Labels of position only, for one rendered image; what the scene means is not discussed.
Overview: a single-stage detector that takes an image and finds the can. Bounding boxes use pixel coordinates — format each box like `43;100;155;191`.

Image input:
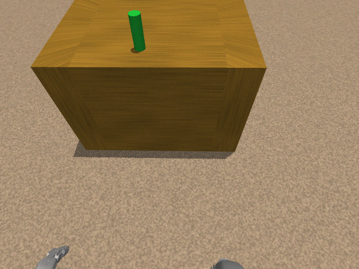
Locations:
128;10;145;52

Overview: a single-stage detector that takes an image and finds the left robot hand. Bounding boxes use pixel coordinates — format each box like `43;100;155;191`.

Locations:
35;246;69;269

